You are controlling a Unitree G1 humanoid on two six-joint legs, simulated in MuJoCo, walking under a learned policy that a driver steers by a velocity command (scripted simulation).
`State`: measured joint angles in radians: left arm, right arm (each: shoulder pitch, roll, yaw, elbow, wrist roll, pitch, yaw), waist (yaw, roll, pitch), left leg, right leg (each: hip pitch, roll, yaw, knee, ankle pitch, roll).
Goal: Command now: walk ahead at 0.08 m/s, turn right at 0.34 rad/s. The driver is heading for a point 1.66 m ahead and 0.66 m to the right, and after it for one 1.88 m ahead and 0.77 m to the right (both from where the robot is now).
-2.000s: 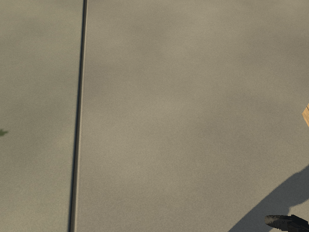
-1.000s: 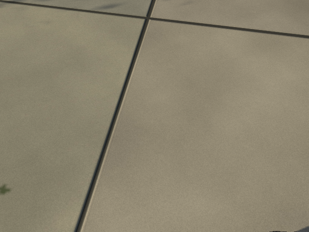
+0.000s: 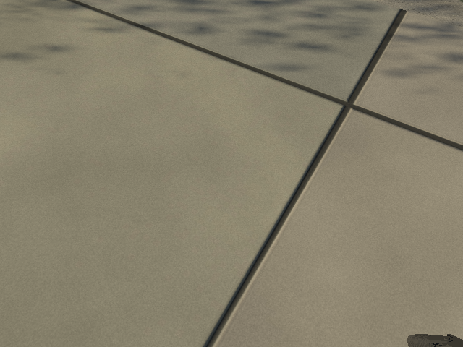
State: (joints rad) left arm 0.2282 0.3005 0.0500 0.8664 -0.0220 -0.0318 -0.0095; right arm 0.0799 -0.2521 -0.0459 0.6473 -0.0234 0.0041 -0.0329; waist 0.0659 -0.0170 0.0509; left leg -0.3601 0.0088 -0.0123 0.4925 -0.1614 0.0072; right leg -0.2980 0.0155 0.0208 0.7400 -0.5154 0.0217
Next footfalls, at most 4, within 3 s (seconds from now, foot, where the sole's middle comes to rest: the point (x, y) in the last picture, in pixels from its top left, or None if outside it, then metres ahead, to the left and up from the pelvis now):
0.30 right None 0.04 -0.14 -0.77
0.78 left None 0.13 0.07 -0.77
1.22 right None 0.18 -0.32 -0.77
1.66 left None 0.42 -0.22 -0.77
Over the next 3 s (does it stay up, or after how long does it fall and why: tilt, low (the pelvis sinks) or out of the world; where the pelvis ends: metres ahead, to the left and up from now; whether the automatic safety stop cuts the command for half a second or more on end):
stays up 0.52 -0.50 0.01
